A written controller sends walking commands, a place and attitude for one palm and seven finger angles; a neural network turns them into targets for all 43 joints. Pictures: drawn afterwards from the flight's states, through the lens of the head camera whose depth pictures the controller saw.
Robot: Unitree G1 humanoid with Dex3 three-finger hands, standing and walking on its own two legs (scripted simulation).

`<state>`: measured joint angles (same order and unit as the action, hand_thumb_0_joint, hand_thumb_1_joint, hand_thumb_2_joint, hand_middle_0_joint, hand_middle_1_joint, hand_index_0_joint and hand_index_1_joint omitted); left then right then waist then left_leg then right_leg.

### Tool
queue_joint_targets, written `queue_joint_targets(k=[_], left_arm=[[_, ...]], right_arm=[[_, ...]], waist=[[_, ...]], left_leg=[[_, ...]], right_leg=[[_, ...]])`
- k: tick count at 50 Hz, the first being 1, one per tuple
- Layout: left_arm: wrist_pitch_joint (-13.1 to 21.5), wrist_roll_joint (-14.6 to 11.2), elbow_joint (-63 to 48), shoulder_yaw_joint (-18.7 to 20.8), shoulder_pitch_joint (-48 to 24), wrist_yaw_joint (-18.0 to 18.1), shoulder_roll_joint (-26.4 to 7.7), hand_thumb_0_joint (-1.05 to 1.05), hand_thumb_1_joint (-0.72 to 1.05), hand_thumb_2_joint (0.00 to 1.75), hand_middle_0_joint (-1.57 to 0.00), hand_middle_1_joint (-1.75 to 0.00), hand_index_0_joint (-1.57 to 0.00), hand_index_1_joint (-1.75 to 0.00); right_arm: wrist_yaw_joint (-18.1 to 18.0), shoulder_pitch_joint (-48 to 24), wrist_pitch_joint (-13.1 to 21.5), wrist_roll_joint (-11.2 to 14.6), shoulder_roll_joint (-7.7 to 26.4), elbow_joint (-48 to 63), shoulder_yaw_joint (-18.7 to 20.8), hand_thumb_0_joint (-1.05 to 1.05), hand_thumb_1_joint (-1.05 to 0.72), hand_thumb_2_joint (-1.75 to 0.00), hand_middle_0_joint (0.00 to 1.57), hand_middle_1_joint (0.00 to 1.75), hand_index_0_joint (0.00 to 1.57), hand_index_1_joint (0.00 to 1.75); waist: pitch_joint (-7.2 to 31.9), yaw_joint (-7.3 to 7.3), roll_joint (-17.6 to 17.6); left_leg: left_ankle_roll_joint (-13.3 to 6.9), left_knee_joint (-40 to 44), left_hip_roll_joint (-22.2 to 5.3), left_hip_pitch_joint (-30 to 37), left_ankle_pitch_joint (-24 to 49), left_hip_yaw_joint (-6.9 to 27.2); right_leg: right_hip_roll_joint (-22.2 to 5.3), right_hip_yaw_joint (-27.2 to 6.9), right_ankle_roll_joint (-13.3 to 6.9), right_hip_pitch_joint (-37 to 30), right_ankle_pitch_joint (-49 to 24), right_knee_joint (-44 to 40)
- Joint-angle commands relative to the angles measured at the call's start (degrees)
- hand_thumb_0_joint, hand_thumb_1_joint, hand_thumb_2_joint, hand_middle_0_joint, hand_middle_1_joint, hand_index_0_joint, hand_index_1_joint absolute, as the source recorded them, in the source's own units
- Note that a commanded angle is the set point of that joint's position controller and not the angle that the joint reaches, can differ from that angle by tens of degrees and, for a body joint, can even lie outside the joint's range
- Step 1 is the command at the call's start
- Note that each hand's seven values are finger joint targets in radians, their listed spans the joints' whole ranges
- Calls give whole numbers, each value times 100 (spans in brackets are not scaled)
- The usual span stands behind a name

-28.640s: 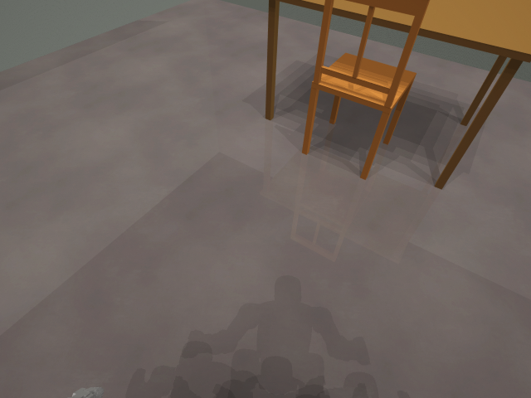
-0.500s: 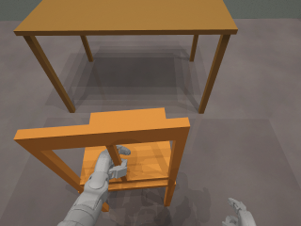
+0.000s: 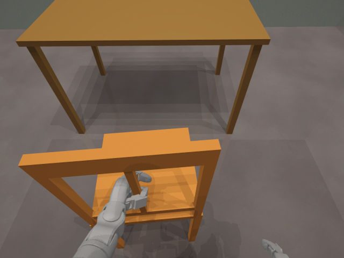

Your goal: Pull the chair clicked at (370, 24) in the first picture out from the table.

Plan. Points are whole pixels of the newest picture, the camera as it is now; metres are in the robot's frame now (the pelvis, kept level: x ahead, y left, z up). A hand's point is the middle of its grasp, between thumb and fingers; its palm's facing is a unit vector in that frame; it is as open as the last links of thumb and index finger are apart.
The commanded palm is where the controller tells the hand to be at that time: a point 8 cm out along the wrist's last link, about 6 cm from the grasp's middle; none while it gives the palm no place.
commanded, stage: open the thumb and straighten the fingers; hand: left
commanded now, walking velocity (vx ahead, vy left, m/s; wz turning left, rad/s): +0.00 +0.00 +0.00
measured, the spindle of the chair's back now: (137, 192) +0.30 +0.11 -0.08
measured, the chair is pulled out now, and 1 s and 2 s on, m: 0.57 0.57 0.57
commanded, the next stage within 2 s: draw the fingers out of the gap in 0.68 s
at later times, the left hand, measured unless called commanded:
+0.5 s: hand (143, 195) +0.28 +0.09 -0.06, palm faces -0.10 -0.99 -0.13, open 15.1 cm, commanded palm +0.27 +0.15 -0.05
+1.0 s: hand (136, 208) +0.25 +0.10 -0.07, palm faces -0.08 -0.99 -0.12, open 17.4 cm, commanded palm +0.22 +0.16 -0.05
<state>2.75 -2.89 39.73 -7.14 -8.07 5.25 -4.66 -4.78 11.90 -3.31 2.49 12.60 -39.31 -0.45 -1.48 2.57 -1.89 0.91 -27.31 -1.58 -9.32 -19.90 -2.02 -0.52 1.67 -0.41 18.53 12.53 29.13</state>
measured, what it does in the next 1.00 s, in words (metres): stands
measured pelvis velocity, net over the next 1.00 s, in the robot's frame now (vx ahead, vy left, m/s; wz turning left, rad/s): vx -0.03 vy -0.02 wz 0.03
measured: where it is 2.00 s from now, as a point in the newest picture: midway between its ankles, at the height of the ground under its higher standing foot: outside the picture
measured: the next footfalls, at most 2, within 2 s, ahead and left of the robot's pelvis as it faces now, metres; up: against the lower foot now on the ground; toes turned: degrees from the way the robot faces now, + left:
none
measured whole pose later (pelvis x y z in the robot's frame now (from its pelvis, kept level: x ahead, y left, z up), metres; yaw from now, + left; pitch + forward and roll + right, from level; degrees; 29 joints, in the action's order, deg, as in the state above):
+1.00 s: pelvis -0.03 -0.02 -0.03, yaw +2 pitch +10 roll +1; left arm -7.7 -3.9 19.4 -2.0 -0.3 -1.0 -8.9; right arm -1.5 14.5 4.3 3.0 15.6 -33.0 0.7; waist 4.7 3.9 -1.9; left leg 1.8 -46.2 -1.2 -30.8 -25.8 -0.1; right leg -1.6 3.1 -1.6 39.1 18.0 46.6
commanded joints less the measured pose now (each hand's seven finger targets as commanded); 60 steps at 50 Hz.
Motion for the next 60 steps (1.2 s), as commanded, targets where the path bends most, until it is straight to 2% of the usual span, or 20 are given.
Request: queue_joint_targets(k=[1, 3, 7, 9, 10, 12, 16, 23, 24, 25, 27, 34, 35, 38, 39, 43, 49, 51, 54, 60], left_arm=[[160, -32, -1682, 385, -1173, -122, -505, 0, 42, 67, -50, -145, -50, -145], [130, 94, -1967, 83, -1220, -193, -319, 0, 17, 55, -50, -145, -50, -145], [-172, 78, -1892, 193, -1126, -224, -299, 0, -31, 32, -50, -145, -50, -145], [-286, 55, -2092, 595, -1549, -171, -769, 0, -55, 20, -45, -130, -45, -130], [-334, 64, -2169, 574, -1429, -181, -693, 0, -55, 20, -43, -123, -43, -123], [-459, 50, -2098, 293, -1480, -216, -352, 0, -55, 20, -38, -109, -38, -109], [-608, -27, -2188, 294, -1438, -235, -310, 0, -55, 20, -27, -80, -27, -80], [-688, 44, -2043, 719, -1650, -184, -787, 0, -55, 20, -10, -29, -10, -29], [-712, 2, -1983, 639, -1542, -224, -635, 0, -55, 20, -7, -22, -7, -22], [-702, -16, -2016, 836, -1657, -239, -864, 0, -55, 20, -5, -14, -5, -14], [-659, -23, -2259, 779, -1656, -307, -841, 0, -55, 20, 0, 0, 0, 0], [-708, -124, -2276, 644, -1658, -501, -773, 0, -55, 20, 0, 0, 0, 0], [-711, -125, -2255, 832, -1642, -499, -989, 0, -55, 20, 0, 0, 0, 0], [-688, -111, -2518, 620, -1706, -531, -805, 0, -55, 20, 0, 0, 0, 0], [-707, -99, -2137, 1000, -1492, -512, -1157, 0, -55, 20, 0, 0, 0, 0], [-671, -76, -2584, 815, -567, -585, -963, 0, -55, 20, 0, 0, 0, 0], [-733, -101, -3417, 795, 282, -554, -1091, 0, -55, 20, 0, 0, 0, 0], [-705, -89, -3910, 632, 431, -554, -1029, 0, -55, 20, 0, 0, 0, 0], [-746, -88, -4173, 413, 847, -535, -906, 0, -55, 20, 0, 0, 0, 0], [-803, -28, -4740, 189, 1463, -539, -839, 0, -55, 20, 0, 0, 0, 0]], right_arm=[[281, -33, 493, 33, 816, 700, 400, 0, -90, -90, 20, 30, 20, 30], [383, 2, 628, 13, 754, 714, 387, 0, -90, -90, 20, 30, 20, 30], [495, 7, 701, 21, 836, 839, 417, 0, -90, -90, 20, 30, 20, 30], [473, 42, 698, 30, 921, 855, 417, 0, -90, -90, 20, 30, 20, 30], [461, 37, 708, 20, 891, 909, 428, 0, -90, -90, 20, 30, 20, 30], [459, -3, 728, 27, 865, 976, 382, 0, -90, -90, 20, 30, 20, 30], [415, 24, 774, 31, 904, 1071, 390, 0, -90, -90, 20, 30, 20, 30], [295, 95, 863, 19, 934, 1063, 356, 0, -90, -90, 20, 30, 20, 30], [301, 91, 859, 14, 922, 1082, 323, 0, -90, -90, 20, 30, 20, 30], [292, 88, 862, 20, 937, 1092, 322, 0, -90, -90, 20, 30, 20, 30], [273, 80, 892, 31, 899, 1170, 322, 0, -90, -90, 20, 30, 20, 30], [254, 115, 1014, 65, 920, 1177, 303, 0, -90, -90, 20, 30, 20, 30], [247, 155, 1016, 60, 953, 1158, 317, 0, -90, -90, 20, 30, 20, 30], [245, 156, 1060, 59, 931, 1206, 330, 0, -90, -90, 20, 30, 20, 30], [237, 191, 1042, 55, 979, 1125, 337, 0, -90, -90, 20, 30, 20, 30], [298, 93, 1031, 49, 940, 1368, 348, 0, -90, -90, 20, 30, 20, 30], [278, -5, 1068, 63, 947, 1534, 340, 0, -90, -90, 20, 30, 20, 30], [267, -44, 1131, 60, 910, 1594, 327, 0, -90, -90, 20, 30, 20, 30], [230, -64, 1215, 53, 909, 1610, 291, 0, -90, -90, 20, 30, 20, 30], [182, -104, 1342, 26, 898, 1745, 261, 0, -90, -90, 20, 30, 20, 30]], waist=[[1909, 89, 641], [1982, 152, 80], [1993, 121, 192], [2145, 158, 240], [2296, 97, 187], [2044, 158, 218], [2118, 139, 427], [1982, 154, 600], [1912, 143, 688], [1915, 131, 682], [2139, 110, 577], [2019, 223, 488], [2073, 193, 660], [2196, 208, 356], [2087, 184, 574], [2258, -1, 314], [2135, 48, 601], [2203, 63, 283], [2004, 155, 356], [1942, 136, 321]], left_leg=[[-257, -241, 60, -1016, 1946, -89], [-219, -421, 74, -944, 2137, -65], [-206, -664, 96, -1337, 1728, 16], [-212, -726, 117, -1499, 1506, 52], [-208, -745, 125, -1510, 1492, 37], [-186, -798, 118, -1653, 1307, 83], [-188, -912, 118, -1784, 1098, 102], [-210, -1011, 156, -2156, 628, 99], [-225, -1030, 180, -2285, 512, 80], [-227, -1035, 186, -2345, 389, 66], [-238, -1051, 205, -2326, 393, 16], [-249, -1149, 218, -2380, 336, 43], [-247, -1153, 220, -2431, 319, 58], [-238, -1173, 241, -2294, 456, 57], [-239, -1234, 227, -2446, 448, 60], [-211, -1236, 250, -2455, 566, 22], [-230, -1360, 232, -2561, 582, 63], [-232, -1397, 238, -2414, 622, 86], [-236, -1490, 223, -2381, 693, 152], [-228, -1626, 244, -2315, 687, 271]], right_leg=[[-223, -59, -26, -899, -2306, 213], [-189, 0, -76, -571, -2136, 349], [-84, 94, -50, -83, -1446, 620], [-67, 67, -39, -68, -1274, 703], [-55, 62, -38, -126, -1221, 776], [-40, 125, -35, 162, -941, 829], [-36, 115, -10, 248, -715, 907], [-44, 27, 36, 315, -305, 928], [-57, 17, 58, 323, -212, 920], [-68, -27, 66, 299, -94, 886], [-81, -88, 74, 127, -111, 881], [-96, -99, 92, 247, -45, 842], [-94, -117, 94, 172, -22, 848], [-104, -91, 76, 169, -194, 897], [-106, -105, 83, 217, -217, 927], [-147, -92, 46, 26, -346, 1021], [-157, -76, 80, 74, -390, 1078], [-162, -62, 63, 159, -376, 1114], [-155, 17, 58, 356, -442, 1170], [-158, 121, 35, 604, -289, 1319]])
